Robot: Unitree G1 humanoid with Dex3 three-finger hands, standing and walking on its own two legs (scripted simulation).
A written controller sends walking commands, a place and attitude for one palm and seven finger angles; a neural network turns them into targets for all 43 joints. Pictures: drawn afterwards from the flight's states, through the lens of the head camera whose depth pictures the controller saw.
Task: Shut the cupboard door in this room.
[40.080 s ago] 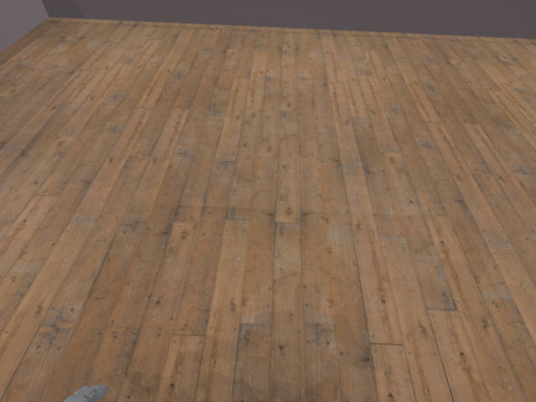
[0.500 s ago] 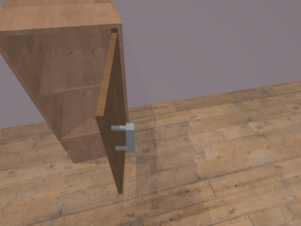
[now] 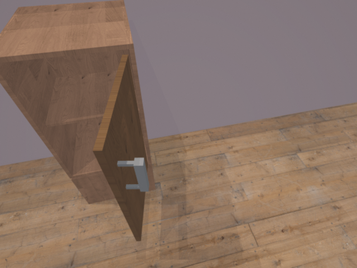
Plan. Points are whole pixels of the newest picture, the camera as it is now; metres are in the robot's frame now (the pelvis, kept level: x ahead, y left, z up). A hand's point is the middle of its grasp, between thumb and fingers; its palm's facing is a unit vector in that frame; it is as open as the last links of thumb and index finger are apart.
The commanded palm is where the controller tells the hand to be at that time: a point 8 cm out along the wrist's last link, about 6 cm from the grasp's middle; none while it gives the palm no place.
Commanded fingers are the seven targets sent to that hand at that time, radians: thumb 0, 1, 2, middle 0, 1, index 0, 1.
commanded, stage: look at it before walking up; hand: left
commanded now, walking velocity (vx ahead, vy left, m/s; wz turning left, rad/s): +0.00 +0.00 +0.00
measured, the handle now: (134, 176) +0.34 +0.14 -0.02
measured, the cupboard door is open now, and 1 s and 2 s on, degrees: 77 77 77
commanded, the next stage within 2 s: walk around to get in front in 0.16 s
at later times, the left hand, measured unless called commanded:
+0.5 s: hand out of the picture +0.01 +0.19 -0.18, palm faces -0.02 -0.98 -0.19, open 7.4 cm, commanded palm none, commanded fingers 0.00 0.90 0.90 -0.20 -0.30 -0.20 -0.30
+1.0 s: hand out of the picture +0.11 +0.16 -0.17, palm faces -0.31 -0.92 -0.25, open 7.4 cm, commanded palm none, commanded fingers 0.00 0.90 0.90 -0.20 -0.30 -0.20 -0.30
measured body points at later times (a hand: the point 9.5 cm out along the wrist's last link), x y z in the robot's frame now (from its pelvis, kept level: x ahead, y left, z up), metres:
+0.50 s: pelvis -0.01 +0.01 -0.01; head +0.02 +0.01 +0.44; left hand +0.01 +0.24 -0.17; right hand -0.01 -0.22 -0.17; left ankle -0.01 +0.15 -0.74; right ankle -0.03 -0.09 -0.74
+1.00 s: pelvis -0.03 -0.01 -0.01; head +0.02 -0.04 +0.44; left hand +0.12 +0.21 -0.15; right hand +0.01 -0.30 -0.15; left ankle +0.02 +0.14 -0.68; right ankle -0.04 -0.10 -0.74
